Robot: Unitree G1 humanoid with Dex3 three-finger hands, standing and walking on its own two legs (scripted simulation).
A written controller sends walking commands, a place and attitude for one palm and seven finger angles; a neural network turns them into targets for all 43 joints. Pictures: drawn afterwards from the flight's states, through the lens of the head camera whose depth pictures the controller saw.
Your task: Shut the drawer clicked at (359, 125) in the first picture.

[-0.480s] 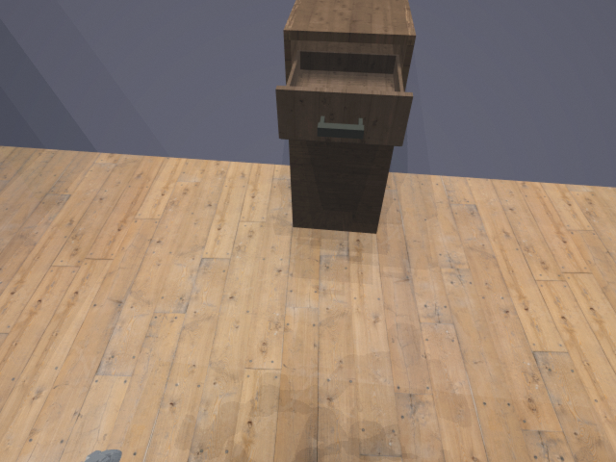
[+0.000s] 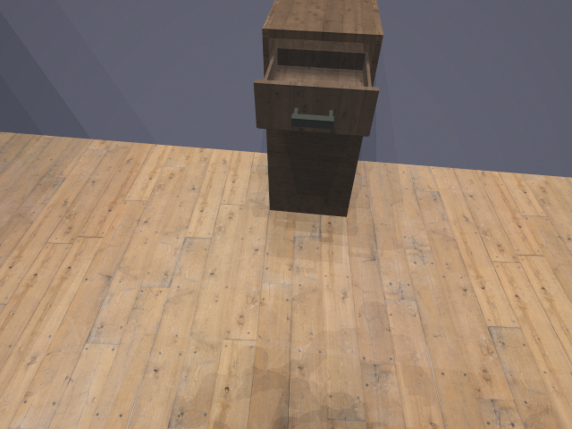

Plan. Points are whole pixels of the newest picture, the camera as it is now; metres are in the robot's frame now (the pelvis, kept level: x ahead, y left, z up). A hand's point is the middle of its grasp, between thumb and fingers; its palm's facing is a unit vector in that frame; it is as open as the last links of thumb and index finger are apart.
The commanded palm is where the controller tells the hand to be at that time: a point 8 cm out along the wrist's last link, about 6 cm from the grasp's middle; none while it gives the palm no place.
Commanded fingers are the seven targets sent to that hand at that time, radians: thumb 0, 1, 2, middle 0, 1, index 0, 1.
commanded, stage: stand and wait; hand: left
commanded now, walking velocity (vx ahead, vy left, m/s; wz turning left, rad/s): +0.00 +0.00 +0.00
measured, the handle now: (313, 116) +0.88 -0.02 -0.04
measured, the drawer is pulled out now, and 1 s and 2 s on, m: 0.29 0.29 0.29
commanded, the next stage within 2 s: look at it before walking up in 0.34 s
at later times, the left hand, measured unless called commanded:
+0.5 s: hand out of the picture +0.07 +0.24 -0.15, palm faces -0.03 -0.94 -0.34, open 7.4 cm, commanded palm none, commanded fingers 0.00 0.90 0.90 -0.20 -0.30 -0.20 -0.30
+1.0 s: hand out of the picture +0.06 +0.24 -0.15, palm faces -0.03 -0.94 -0.33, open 7.4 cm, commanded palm none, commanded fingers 0.00 0.90 0.90 -0.20 -0.30 -0.20 -0.30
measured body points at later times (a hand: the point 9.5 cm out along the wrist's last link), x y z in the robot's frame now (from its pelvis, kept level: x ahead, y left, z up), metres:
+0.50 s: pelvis -0.01 +0.00 +0.00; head -0.01 -0.01 +0.45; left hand +0.07 +0.29 -0.13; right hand +0.07 -0.30 -0.14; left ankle +0.00 +0.13 -0.74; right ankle +0.00 -0.12 -0.74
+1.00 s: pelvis +0.00 +0.00 +0.00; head +0.00 -0.01 +0.45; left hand +0.07 +0.29 -0.13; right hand +0.08 -0.30 -0.13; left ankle +0.00 +0.13 -0.74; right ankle +0.00 -0.12 -0.74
